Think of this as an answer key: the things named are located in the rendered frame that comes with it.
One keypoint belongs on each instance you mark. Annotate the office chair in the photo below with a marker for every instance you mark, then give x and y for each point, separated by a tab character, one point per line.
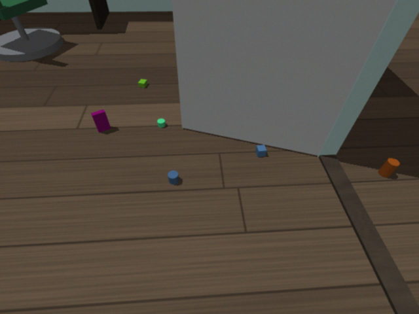
29	43

